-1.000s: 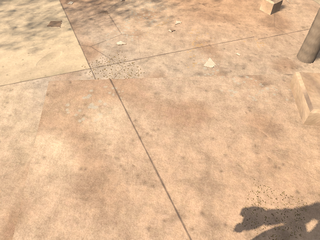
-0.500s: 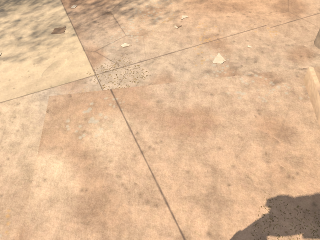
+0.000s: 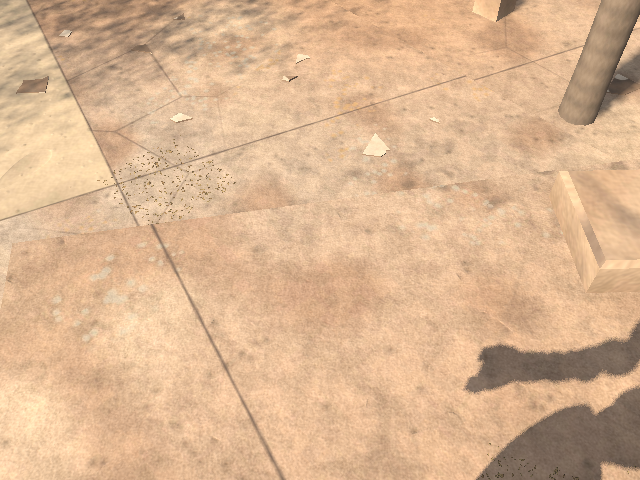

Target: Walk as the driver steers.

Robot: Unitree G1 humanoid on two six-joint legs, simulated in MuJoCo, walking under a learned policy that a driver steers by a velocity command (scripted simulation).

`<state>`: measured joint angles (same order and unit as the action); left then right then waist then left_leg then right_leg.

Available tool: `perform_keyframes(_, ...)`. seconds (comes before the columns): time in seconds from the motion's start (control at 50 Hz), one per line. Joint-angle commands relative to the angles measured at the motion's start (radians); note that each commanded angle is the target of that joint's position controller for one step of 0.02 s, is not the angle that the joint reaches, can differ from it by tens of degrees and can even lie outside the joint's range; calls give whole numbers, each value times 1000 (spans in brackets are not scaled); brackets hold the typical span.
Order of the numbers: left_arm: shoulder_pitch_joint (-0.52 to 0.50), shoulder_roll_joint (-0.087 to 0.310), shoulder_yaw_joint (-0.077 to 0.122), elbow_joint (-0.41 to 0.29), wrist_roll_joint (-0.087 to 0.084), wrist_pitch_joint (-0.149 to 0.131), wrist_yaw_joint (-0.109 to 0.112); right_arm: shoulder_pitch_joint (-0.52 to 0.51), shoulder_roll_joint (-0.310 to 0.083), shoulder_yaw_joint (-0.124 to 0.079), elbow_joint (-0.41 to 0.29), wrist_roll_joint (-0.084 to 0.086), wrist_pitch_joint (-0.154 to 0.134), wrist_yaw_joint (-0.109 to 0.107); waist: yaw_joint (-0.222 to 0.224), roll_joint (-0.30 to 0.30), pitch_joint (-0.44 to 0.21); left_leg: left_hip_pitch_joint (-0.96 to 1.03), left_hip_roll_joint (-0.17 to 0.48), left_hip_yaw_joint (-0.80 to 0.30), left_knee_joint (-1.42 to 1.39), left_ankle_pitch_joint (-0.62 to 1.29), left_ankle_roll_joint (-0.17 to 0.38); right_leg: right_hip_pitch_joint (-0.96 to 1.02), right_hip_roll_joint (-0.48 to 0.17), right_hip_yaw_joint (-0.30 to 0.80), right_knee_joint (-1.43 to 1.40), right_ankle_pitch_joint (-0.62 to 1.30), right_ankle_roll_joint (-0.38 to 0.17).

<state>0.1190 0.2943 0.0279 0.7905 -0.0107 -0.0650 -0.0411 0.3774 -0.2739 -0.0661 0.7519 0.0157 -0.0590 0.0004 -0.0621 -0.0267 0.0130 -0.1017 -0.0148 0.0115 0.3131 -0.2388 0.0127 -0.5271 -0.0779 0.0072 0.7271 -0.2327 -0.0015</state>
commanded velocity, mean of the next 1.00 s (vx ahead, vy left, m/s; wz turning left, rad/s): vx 0.25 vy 0.00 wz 0.00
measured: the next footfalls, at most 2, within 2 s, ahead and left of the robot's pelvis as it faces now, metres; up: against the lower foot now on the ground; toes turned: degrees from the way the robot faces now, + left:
right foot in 0.12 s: +0.19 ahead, -0.14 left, +0.00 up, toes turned -2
left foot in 0.60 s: +0.46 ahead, +0.05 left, +0.00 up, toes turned +1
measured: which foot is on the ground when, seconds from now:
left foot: down 0.00-0.12, up 0.14-0.58, down 0.60-1.00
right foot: up 0.00-0.10, down 0.12-0.62, up 0.64-0.86, down 0.88-1.00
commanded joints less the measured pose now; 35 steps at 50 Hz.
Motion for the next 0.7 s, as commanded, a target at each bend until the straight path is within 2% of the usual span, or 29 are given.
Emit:
perform_keyframes(0.02, -80, 66, 7, -80, -5, -12, -2, -49, -193, -50, -64, 8, -19, 2, 16, 139, 13, -99, 233, -165, -140, 14, 185, 96, 28, -26, -106, 99, 8)
perform_keyframes(0.06, -54, 86, 16, -74, -5, -15, -2, -56, -191, -48, -53, 13, -14, 3, 44, 128, 17, -117, 244, -161, -101, -27, 160, 167, 35, -34, -153, 116, -16)
perform_keyframes(0.08, -10, 96, 23, -59, -5, -14, 0, -56, -181, -44, -48, 11, -11, 2, 69, 123, 11, -133, 238, -152, -62, -31, 143, 227, 45, -43, -163, 98, -28)
perform_keyframes(0.1, 80, 117, 38, -30, -7, -13, 7, -58, -159, -34, -44, 5, -9, 0, 113, 114, -13, -161, 214, -128, 28, 21, 120, 330, 60, -51, -173, 67, -44)
perform_keyframes(0.12, 213, 169, 62, 2, -9, -15, 17, -55, -107, -15, -45, -5, -10, 0, 172, 42, -77, -222, 148, -55, 256, 75, 77, 489, 5, 22, -211, 33, -80)
perform_keyframes(0.14, 307, 299, 89, 8, 11, -11, 26, -21, -26, 11, -97, -15, -21, -4, 170, -254, -161, -505, 10, 47, 669, -159, -11, 712, -246, 457, -367, -169, -215)
perform_keyframes(0.16, 329, 265, 80, 8, 5, -19, 14, -13, -72, 1, -102, 4, -33, -13, 177, -275, -202, -649, -25, -88, 880, -330, -17, 736, -306, 775, -524, -413, -298)
perform_keyframes(0.18, 252, 202, 59, -8, 3, -26, 11, -43, -140, -16, -103, 28, -39, -10, 153, -186, -110, -728, 41, -119, 955, -259, 8, 674, -304, 689, -529, -466, -272)
perform_keyframes(0.2, 202, 157, 48, -19, 6, -29, 9, -91, -150, -18, -106, 26, -40, -9, 135, -124, -55, -725, 85, -98, 942, -167, 28, 594, -262, 559, -514, -371, -238)
perform_keyframes(0.22, 156, 129, 40, -26, 13, -30, 8, -111, -135, -17, -101, 9, -39, -12, 114, -72, -26, -699, 115, -94, 894, -88, 31, 524, -217, 463, -518, -253, -219)
perform_keyframes(0.24, 129, 107, 33, -31, 22, -32, 8, -111, -125, -19, -96, -1, -34, -12, 91, -72, -14, -650, 140, -99, 846, -31, 32, 469, -181, 387, -532, -140, -204)
perform_keyframes(0.26, 120, 98, 31, -32, 24, -34, 9, -100, -112, -19, -90, -2, -27, -8, 76, -83, -15, -607, 148, -95, 822, 9, 28, 436, -156, 333, -551, -68, -199)
perform_keyframes(0.32, 152, 109, 37, -12, 12, -44, 16, -126, -87, -14, -93, -9, -11, -6, 70, -42, -2, -621, 147, -75, 737, 96, 0, 430, -137, 229, -587, 132, -216)
perform_keyframes(0.38, 165, 118, 37, 8, 15, -30, 33, -204, -56, -3, -116, -19, -15, -5, 75, -23, 13, -594, 123, -43, 546, 187, -30, 432, -102, 95, -550, 562, -190)
perform_keyframes(0.44, 211, 130, 37, 30, 10, -13, 50, -304, -19, 13, -134, -16, -24, 11, 115, -38, 0, -471, 75, 6, 340, 329, -29, 415, -60, 11, -525, 650, -143)
perform_keyframes(0.48, 243, 135, 37, 49, 8, -1, 56, -347, -23, 13, -142, -12, -24, 23, 130, -39, -1, -442, 56, 3, 273, 369, -22, 451, -77, 20, -500, 634, -144)
perform_keyframes(0.52, 244, 134, 37, 58, 7, 11, 57, -365, -38, 9, -147, -14, -29, 33, 126, -47, -2, -437, 44, -10, 225, 335, -1, 504, -101, 41, -453, 637, -152)
perform_keyframes(0.56, 225, 142, 42, 61, 5, 20, 58, -335, -71, 0, -139, -23, -35, 38, 96, -58, -24, -393, 28, -14, 186, 265, 33, 550, -119, 69, -374, 685, -149)
perform_keyframes(0.58, 203, 146, 44, 57, 2, 24, 60, -274, -90, -9, -118, -30, -39, 36, 58, -56, -56, -312, 7, 0, 138, 282, 55, 559, -104, 67, -298, 744, -136)
perform_keyframes(0.6, 204, 138, 42, 56, 3, 25, 59, -194, -121, -20, -90, -38, -45, 29, 19, -25, -112, -166, 14, 1, 70, 460, 84, 540, -54, 44, -177, 743, -104)
perform_keyframes(0.62, 236, 99, 26, 35, 28, 16, 57, -106, -186, -29, -78, -58, -45, 19, 15, 72, -254, 136, 171, -144, 182, 896, 158, 367, 4, 28, 29, 483, -60)
perform_keyframes(0.64, 388, 1, -8, 63, 34, 12, 45, -94, -154, -13, -72, -66, -29, 14, 63, 260, -395, 403, 412, -405, 212, 1106, 356, 108, 115, 30, 326, -267, 14)
perform_keyframes(0.66, 379, 81, 10, 91, 11, 20, 37, -74, -75, 4, -63, -39, -12, 15, 29, 193, -442, 371, 415, -466, 174, 932, 376, 70, 106, 118, 421, -477, 32)
perform_keyframes(0.68, 289, 132, 28, 64, -10, 32, 38, -146, -73, 7, -65, -18, -3, 16, 28, 142, -308, 251, 367, -400, 118, 727, 330, 17, 71, 115, 452, -445, 43)
perform_keyframes(0.7, 223, 116, 29, 49, -11, 47, 48, -215, -62, 12, -66, -17, 2, 14, 46, 91, -210, 129, 322, -351, 70, 552, 286, -4, 43, 91, 420, -398, 53)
